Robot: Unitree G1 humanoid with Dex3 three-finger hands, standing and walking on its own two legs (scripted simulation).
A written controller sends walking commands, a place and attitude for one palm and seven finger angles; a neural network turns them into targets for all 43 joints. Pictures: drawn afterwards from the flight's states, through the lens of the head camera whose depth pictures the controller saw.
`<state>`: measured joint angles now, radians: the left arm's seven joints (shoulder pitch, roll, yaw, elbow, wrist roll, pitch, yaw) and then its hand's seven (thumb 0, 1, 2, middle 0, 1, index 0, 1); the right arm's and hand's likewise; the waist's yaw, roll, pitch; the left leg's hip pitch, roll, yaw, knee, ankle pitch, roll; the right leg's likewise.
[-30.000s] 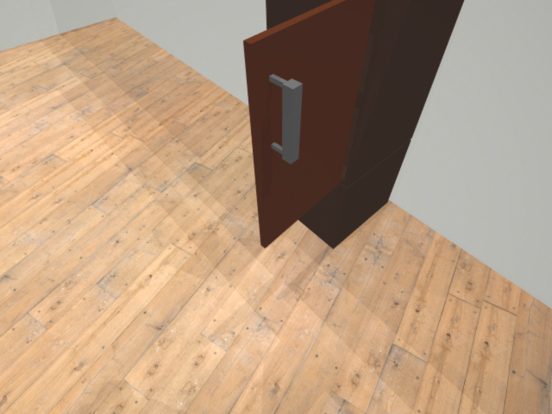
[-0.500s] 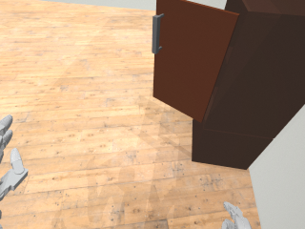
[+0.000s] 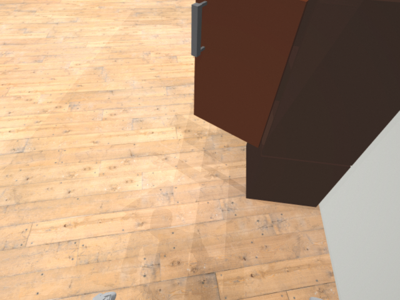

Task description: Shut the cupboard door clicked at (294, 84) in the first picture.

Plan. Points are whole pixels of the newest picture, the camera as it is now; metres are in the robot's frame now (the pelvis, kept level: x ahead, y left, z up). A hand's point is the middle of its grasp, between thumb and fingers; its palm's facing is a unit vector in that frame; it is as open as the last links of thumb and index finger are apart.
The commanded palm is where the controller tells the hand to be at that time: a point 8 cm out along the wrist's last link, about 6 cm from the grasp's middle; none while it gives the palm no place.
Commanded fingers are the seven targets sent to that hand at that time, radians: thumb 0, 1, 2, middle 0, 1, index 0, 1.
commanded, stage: let the arm hang, fingers relaxed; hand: left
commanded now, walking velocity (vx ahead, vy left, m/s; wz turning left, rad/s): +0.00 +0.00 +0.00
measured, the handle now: (199, 29) +0.94 +0.04 +0.10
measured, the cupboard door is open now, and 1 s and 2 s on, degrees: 61 61 61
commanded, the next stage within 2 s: look to check the result in 0.80 s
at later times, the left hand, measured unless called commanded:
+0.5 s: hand out of the picture +0.00 +0.20 -0.16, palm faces +0.01 -0.96 -0.27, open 7.4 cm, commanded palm none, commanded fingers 0.00 0.90 0.90 -0.20 -0.30 -0.20 -0.30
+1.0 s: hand out of the picture +0.01 +0.17 -0.17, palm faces +0.04 -0.98 -0.20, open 7.4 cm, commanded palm none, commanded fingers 0.00 0.90 0.90 -0.20 -0.30 -0.20 -0.30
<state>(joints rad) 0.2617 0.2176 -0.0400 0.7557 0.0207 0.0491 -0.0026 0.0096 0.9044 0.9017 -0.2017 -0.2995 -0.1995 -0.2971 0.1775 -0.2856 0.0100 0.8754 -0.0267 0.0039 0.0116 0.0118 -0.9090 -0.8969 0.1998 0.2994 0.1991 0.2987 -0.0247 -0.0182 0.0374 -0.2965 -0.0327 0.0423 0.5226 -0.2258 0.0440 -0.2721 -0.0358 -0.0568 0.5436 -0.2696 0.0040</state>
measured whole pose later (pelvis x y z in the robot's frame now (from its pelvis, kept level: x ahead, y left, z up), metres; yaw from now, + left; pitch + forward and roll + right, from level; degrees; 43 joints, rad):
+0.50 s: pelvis +0.01 -0.01 +0.01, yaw +0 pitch -2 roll +0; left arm 0.28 0.22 0.00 1.14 0.01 0.00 0.02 0.00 0.91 0.90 -0.20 -0.30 -0.20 -0.30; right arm 0.27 -0.18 0.01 1.11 -0.02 0.01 -0.02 0.01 -0.91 -0.90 0.20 0.30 0.20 0.30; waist 0.00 0.03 0.02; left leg -0.20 -0.02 0.04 0.40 -0.18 0.03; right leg -0.16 -0.01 -0.06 0.40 -0.21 -0.01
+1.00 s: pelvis +0.02 -0.01 +0.01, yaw +0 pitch -2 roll +0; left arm 0.29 0.17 0.00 1.15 0.01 -0.01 0.03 0.00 0.91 0.90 -0.20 -0.30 -0.20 -0.30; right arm 0.29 -0.16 0.01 1.14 -0.02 0.00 -0.03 0.01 -0.91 -0.90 0.20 0.30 0.20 0.30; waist 0.00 0.00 0.03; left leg -0.17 -0.01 0.02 0.39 -0.19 0.02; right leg -0.13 -0.01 -0.07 0.37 -0.22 -0.01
